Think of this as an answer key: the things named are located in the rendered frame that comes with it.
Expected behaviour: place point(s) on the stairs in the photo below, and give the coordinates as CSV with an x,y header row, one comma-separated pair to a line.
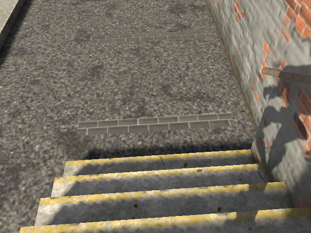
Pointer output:
x,y
222,191

